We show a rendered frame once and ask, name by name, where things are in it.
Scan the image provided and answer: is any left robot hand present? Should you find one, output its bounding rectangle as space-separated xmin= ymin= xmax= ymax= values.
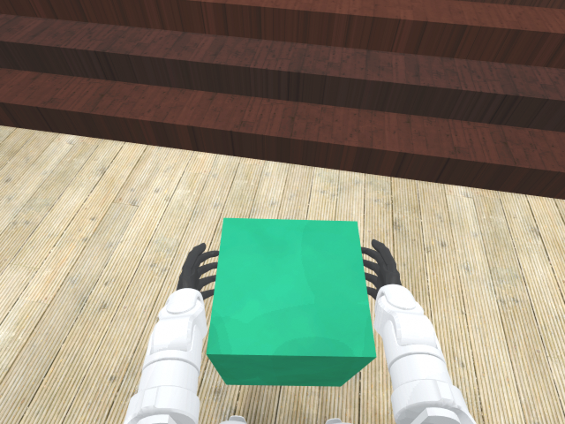
xmin=177 ymin=243 xmax=219 ymax=300

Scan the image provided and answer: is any carton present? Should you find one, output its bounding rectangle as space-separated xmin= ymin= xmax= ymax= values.
xmin=207 ymin=218 xmax=376 ymax=387

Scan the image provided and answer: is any robot left forearm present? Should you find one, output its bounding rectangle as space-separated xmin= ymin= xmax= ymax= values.
xmin=124 ymin=288 xmax=207 ymax=424

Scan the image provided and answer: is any right robot hand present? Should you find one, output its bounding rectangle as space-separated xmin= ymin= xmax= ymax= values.
xmin=361 ymin=239 xmax=402 ymax=300

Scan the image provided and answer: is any robot right forearm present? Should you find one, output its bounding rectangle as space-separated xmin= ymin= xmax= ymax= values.
xmin=373 ymin=284 xmax=477 ymax=424

